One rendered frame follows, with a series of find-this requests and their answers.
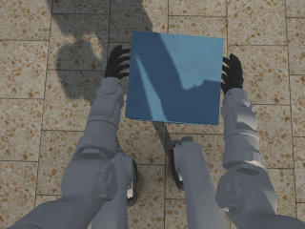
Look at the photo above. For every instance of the robot left hand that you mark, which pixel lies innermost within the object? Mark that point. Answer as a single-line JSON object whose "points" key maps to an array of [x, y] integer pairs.
{"points": [[113, 69]]}

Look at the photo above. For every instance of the robot right upper arm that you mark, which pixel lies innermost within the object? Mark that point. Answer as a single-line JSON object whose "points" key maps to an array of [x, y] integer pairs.
{"points": [[250, 203]]}

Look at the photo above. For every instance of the robot right forearm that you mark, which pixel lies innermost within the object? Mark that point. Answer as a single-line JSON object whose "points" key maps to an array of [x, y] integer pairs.
{"points": [[241, 138]]}

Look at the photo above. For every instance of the left robot shin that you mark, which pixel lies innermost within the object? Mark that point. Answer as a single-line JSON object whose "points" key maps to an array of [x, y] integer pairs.
{"points": [[130, 186]]}

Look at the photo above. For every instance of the carton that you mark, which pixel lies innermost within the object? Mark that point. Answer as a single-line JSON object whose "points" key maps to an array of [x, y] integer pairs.
{"points": [[174, 78]]}

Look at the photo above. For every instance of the robot right thigh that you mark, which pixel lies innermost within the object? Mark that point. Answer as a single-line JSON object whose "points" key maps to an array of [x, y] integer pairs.
{"points": [[201, 207]]}

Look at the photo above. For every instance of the robot left upper arm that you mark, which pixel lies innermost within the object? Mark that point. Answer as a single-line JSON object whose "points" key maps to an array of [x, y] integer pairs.
{"points": [[87, 185]]}

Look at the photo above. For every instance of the robot right hand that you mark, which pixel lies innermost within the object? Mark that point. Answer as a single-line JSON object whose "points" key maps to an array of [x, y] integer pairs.
{"points": [[234, 74]]}

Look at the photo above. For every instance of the robot left forearm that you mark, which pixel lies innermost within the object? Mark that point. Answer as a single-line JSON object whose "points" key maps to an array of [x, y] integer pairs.
{"points": [[98, 141]]}

